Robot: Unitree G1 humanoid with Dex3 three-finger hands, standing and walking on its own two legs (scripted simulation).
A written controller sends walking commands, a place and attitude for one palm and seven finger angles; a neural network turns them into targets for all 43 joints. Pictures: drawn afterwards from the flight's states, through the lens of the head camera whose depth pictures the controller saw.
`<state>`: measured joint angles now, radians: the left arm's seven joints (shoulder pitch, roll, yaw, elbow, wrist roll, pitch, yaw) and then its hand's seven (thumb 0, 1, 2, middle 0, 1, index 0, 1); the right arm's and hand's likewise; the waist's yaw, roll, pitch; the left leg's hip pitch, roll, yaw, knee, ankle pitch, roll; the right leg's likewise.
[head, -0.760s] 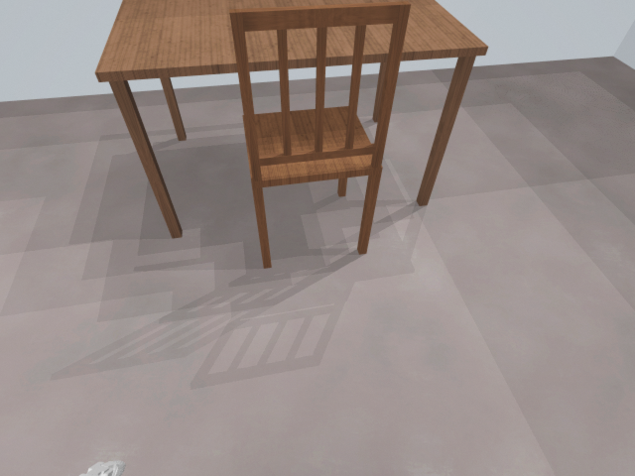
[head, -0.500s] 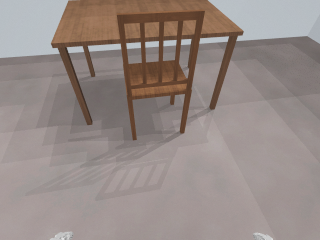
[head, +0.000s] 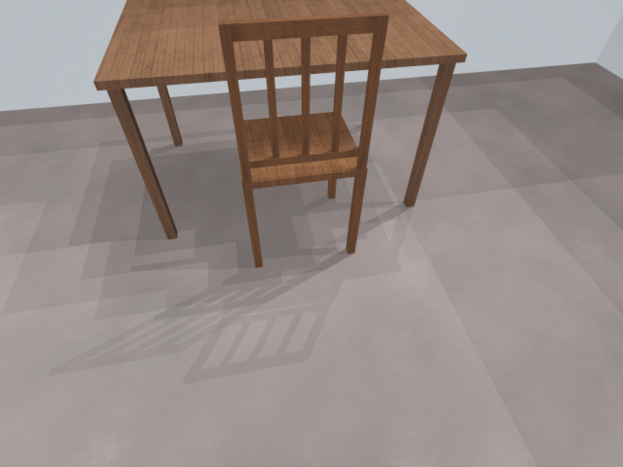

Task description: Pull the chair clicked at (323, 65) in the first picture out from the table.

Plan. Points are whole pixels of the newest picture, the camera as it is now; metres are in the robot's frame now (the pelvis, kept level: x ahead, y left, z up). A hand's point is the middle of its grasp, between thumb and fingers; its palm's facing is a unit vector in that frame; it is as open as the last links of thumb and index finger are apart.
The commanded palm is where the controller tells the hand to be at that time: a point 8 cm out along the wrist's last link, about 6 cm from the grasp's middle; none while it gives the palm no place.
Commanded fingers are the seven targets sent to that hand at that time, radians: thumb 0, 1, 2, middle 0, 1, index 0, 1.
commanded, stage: stand and wait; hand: left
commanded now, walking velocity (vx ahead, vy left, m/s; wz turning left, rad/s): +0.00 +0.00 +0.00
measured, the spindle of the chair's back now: (305, 101) +1.05 +0.08 -0.06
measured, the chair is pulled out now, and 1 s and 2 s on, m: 0.00 0.00 0.00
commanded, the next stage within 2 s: look at it before walking up in 0.06 s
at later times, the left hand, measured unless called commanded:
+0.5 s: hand out of the picture +0.06 +0.24 -0.16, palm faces -0.02 -0.95 -0.32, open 7.4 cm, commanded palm none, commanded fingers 0.00 0.90 0.90 -0.20 -0.30 -0.20 -0.30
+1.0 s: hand out of the picture +0.06 +0.23 -0.17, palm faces -0.06 -0.95 -0.31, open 7.4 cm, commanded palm none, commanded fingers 0.00 0.90 0.90 -0.20 -0.30 -0.20 -0.30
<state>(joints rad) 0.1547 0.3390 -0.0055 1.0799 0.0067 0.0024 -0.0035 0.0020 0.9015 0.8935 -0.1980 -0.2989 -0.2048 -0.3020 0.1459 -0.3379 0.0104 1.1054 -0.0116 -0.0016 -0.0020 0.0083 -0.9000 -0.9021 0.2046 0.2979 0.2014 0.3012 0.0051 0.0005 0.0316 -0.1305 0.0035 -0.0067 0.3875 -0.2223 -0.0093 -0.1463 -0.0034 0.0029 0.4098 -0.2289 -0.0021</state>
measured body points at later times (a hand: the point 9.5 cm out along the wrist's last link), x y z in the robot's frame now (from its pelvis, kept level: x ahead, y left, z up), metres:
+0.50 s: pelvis -0.01 -0.01 +0.00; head -0.01 -0.01 +0.45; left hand +0.06 +0.29 -0.13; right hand +0.06 -0.30 -0.14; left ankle -0.01 +0.13 -0.74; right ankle +0.00 -0.12 -0.74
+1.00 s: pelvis -0.01 +0.00 -0.01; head +0.00 -0.01 +0.44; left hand +0.07 +0.28 -0.14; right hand +0.07 -0.28 -0.14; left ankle -0.01 +0.13 -0.74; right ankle +0.00 -0.12 -0.74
